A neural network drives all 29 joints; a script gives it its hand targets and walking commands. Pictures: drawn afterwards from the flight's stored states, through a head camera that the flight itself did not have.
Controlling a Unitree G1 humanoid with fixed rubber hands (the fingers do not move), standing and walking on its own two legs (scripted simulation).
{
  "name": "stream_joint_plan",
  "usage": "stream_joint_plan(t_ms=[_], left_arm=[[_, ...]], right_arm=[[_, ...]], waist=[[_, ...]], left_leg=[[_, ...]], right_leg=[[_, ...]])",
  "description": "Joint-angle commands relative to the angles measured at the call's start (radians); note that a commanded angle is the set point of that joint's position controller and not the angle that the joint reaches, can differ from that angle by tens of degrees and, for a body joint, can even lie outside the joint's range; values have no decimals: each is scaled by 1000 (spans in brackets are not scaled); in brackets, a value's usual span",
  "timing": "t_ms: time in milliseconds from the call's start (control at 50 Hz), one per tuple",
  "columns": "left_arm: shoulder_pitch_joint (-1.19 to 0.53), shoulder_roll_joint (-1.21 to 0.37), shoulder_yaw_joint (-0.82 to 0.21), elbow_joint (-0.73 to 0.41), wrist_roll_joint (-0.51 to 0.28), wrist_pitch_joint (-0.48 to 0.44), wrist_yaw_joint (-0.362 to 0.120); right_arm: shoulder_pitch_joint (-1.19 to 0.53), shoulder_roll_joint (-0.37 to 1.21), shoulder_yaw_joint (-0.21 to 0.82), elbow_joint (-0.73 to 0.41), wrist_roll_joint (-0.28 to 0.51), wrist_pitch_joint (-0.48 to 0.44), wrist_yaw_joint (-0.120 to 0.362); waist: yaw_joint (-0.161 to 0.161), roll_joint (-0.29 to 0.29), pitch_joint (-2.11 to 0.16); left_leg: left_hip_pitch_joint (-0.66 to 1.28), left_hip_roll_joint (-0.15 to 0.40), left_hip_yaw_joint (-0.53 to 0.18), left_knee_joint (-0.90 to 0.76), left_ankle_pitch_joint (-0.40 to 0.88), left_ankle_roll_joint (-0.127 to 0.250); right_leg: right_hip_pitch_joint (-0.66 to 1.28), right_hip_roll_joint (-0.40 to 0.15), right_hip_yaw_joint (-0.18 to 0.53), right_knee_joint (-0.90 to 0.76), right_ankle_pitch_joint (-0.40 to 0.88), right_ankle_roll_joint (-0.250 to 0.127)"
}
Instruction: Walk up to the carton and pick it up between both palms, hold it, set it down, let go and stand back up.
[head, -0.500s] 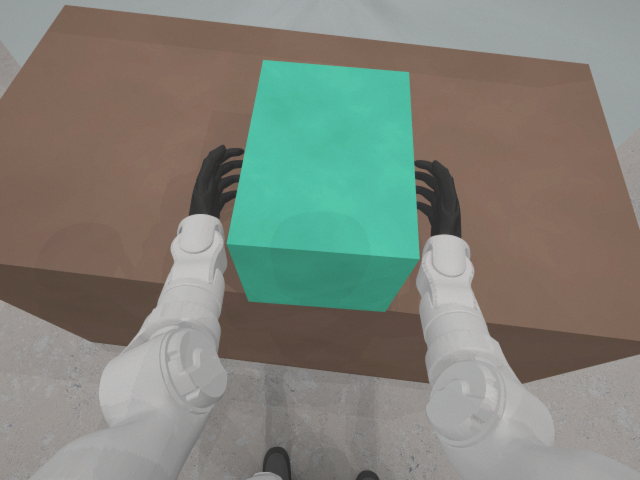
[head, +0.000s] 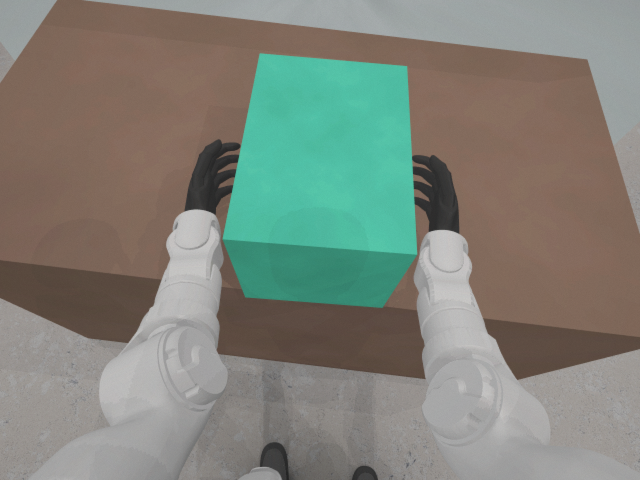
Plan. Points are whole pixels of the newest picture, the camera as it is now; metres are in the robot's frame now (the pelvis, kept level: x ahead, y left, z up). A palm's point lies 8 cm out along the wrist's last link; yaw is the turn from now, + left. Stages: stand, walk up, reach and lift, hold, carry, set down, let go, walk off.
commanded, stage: set down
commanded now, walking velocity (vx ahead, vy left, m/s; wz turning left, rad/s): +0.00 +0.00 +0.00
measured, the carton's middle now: (323, 185) +0.50 +0.03 -0.03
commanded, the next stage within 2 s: none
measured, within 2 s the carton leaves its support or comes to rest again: neither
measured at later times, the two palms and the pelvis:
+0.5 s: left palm (201, 201) +0.45 +0.20 -0.01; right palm (439, 225) +0.43 -0.12 -0.01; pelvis -0.02 +0.00 -0.03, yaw -1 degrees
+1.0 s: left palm (153, 177) +0.45 +0.25 +0.04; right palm (493, 200) +0.44 -0.18 +0.04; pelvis -0.04 +0.00 -0.05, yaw -1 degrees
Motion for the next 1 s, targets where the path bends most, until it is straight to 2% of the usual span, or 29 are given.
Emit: stream_joint_plan(t_ms=[0,40,80,160,260,340,440,520,600,780,920,980], left_arm=[[-439,-134,-122,-23,15,-35,-20],[-437,-49,-131,-24,-18,-40,6],[-439,38,-179,-16,-85,-48,39],[-506,207,-330,65,-293,-72,98],[-635,320,-497,177,-505,-118,107],[-700,376,-594,261,-616,-144,94],[-741,419,-677,326,-704,-163,74],[-760,432,-735,363,-764,-169,58],[-774,457,-795,379,-830,-176,40],[-844,511,-903,236,-955,-153,24],[-831,542,-945,309,-995,-74,1],[-823,547,-956,344,-1001,-50,-9]], right_arm=[[-363,224,238,79,-25,-9,74],[-364,143,252,85,24,-8,48],[-363,53,294,102,100,-8,16],[-427,-136,429,143,312,-7,-49],[-528,-261,514,169,477,-3,-72],[-594,-346,556,178,562,-6,-78],[-646,-447,620,221,661,-34,-80],[-676,-501,683,263,739,-51,-75],[-688,-547,750,290,823,-45,-60],[-767,-639,830,207,944,12,-20],[-809,-664,870,234,992,94,0],[-812,-660,881,238,1005,116,4]], waist=[[29,110,-619],[29,112,-637],[22,126,-665],[6,168,-790],[-20,188,-939],[-34,193,-974],[-35,230,-1022],[-28,251,-1041],[-29,247,-1051],[-46,213,-1097],[-36,156,-960],[-30,139,-920]], left_leg=[[439,-10,28,109,585,-3],[421,-10,26,123,592,-4],[397,-9,19,138,596,-9],[349,-5,-4,204,592,-27],[301,-10,-36,284,535,-53],[273,-18,-50,350,522,-65],[350,-19,-59,431,615,-88],[344,-20,-57,456,623,-103],[274,-28,-50,447,548,-112],[231,-32,-61,435,422,-107],[122,-37,-61,384,225,-72],[75,-41,-59,365,182,-60]], right_leg=[[139,23,-12,13,299,46],[133,25,-3,21,315,44],[117,29,7,34,325,41],[39,35,29,70,333,23],[-44,39,23,146,327,8],[-122,40,4,218,336,10],[-241,51,-17,265,347,13],[-270,58,-23,297,348,14],[-229,57,-14,324,353,11],[-236,69,-14,342,298,19],[-182,61,0,333,203,28],[-141,56,11,331,197,31]])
